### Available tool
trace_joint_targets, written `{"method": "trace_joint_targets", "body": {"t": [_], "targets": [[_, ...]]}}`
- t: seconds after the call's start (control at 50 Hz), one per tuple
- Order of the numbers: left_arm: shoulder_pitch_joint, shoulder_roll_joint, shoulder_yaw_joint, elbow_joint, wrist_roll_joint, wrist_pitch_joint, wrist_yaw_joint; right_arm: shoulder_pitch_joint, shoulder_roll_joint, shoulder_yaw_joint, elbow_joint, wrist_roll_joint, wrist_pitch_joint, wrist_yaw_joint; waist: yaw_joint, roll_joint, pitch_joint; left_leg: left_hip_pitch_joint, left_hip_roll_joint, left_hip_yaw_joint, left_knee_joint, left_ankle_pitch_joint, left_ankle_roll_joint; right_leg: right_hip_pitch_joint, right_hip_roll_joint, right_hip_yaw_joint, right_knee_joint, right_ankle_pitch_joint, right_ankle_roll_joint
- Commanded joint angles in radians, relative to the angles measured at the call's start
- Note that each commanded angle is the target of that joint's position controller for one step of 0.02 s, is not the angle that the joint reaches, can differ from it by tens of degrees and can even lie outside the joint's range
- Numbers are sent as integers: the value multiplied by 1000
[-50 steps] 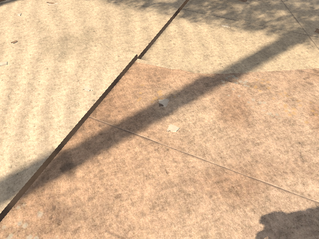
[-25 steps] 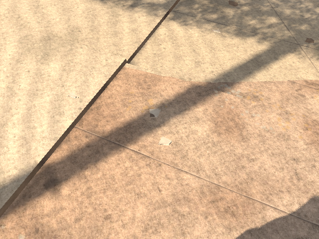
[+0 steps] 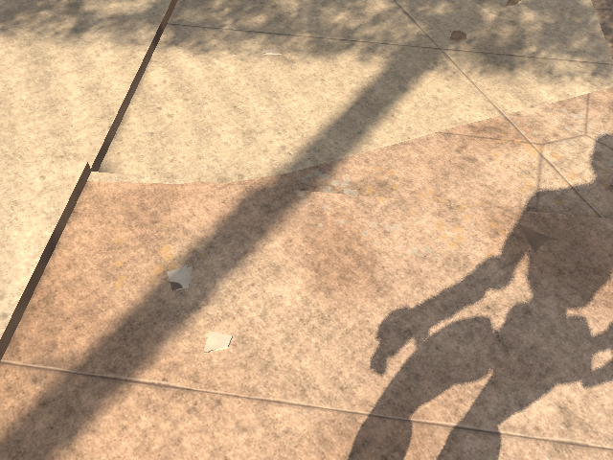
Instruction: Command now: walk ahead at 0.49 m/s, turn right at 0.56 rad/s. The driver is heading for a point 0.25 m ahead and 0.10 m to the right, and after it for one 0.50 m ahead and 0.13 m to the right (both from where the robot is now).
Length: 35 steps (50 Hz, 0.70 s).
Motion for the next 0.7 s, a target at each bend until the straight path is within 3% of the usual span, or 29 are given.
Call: {"method": "trace_joint_targets", "body": {"t": [0.02,0.08,0.16,0.2,0.28,0.32,0.36,0.38,0.4,0.42,0.44,0.46,0.5,0.52,0.58,0.64,0.7], "targets": [[50,92,15,-36,-11,-35,13,46,-100,-20,-71,-27,19,3,-30,54,-61,-172,68,-63,-84,22,-33,138,-308,411,-308,230,-158],[102,133,22,-29,-16,-51,11,-22,-93,-17,-110,-28,49,9,-25,17,-37,-201,69,-24,-214,83,-73,98,-260,349,-308,366,-136],[185,140,22,-26,-15,-33,14,-150,-97,-12,-167,-15,57,6,23,-36,-59,-229,25,6,-378,205,-92,159,-213,292,-200,757,-38],[220,142,22,-29,-14,-19,20,-201,-101,-8,-191,-6,59,5,52,-67,-86,-233,-2,5,-440,246,-83,217,-203,303,-159,795,-5],[258,142,23,-41,0,5,36,-286,-121,2,-229,4,54,-1,88,-89,-89,-243,-52,-14,-570,229,-64,327,-216,374,-79,800,5],[221,150,27,-62,8,11,43,-238,-146,0,-221,7,44,-8,60,-99,-95,-149,-74,-39,-672,196,-41,326,-215,413,-11,799,22],[139,171,33,-93,-2,-1,37,-86,-182,-11,-183,2,26,-21,-26,-102,-134,92,-92,-43,-855,277,-1,256,-166,430,123,775,69],[110,145,24,-124,-21,-15,28,38,-223,-21,-167,-8,9,-32,-82,-39,-215,333,47,-138,-897,508,41,137,-127,411,306,576,100],[236,46,7,-145,-37,-18,32,58,-297,-30,-186,-8,14,-38,-12,201,-350,591,383,-402,-782,1107,135,-66,21,253,588,-365,127],[336,124,20,-127,-25,1,45,46,-281,-39,-199,15,40,-32,11,242,-474,577,474,-608,-813,1104,264,-136,31,198,755,-521,126],[296,160,30,-93,1,24,46,-20,-194,-20,-225,18,54,-30,28,80,-354,452,406,-509,-853,901,250,-160,-32,213,808,-421,139],[216,159,32,-105,11,36,33,-78,-136,-2,-235,18,61,-33,24,37,-237,342,322,-368,-892,755,212,-172,-56,190,781,-358,155],[172,126,29,-123,11,65,9,-120,-137,2,-236,6,71,-41,40,113,-142,212,221,-207,-962,585,170,-155,-95,169,735,-286,190],[183,114,25,-122,7,76,1,-118,-150,-3,-230,-1,72,-40,42,139,-133,170,198,-156,-974,573,168,-128,-89,148,734,-262,198],[153,104,19,-146,0,87,-7,-93,-164,-13,-223,-8,67,-35,40,133,-152,164,211,-100,-990,528,190,-126,-94,131,669,-246,204],[85,98,9,-181,7,99,-17,-88,-178,-22,-223,-9,76,-33,25,149,-141,151,231,-73,-1026,311,195,-129,-133,108,547,-221,197],[29,87,-5,-217,3,102,-33,-98,-204,-35,-228,-12,88,-24,13,168,-129,106,238,-31,-1036,163,178,-46,-155,72,381,-221,179]]}}
Next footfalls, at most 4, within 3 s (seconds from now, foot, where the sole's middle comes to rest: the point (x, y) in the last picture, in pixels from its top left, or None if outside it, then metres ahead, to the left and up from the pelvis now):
0.38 left None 0.37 0.09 -0.76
0.84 right None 0.20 -0.08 -0.76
1.32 left None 0.32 0.06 -0.76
1.64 right None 0.16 -0.07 -0.76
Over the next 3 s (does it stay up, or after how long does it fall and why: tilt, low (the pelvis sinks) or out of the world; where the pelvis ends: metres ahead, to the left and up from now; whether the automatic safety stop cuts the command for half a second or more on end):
stays up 0.47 -0.07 0.01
